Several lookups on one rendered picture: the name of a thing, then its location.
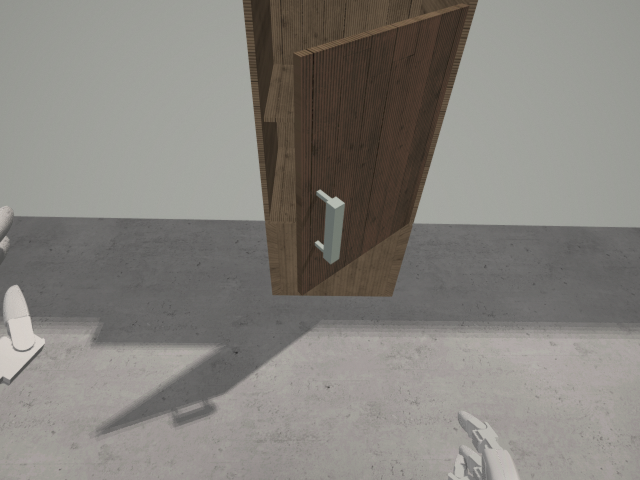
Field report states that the robot right hand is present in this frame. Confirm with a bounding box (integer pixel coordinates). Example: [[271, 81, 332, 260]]
[[448, 411, 520, 480]]

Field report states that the cupboard door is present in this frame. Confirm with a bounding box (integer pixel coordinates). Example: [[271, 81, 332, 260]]
[[293, 3, 469, 295]]

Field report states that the robot left hand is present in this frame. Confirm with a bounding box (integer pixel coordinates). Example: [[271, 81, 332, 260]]
[[0, 206, 45, 386]]

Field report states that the handle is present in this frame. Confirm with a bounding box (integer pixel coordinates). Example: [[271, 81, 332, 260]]
[[315, 190, 345, 264]]

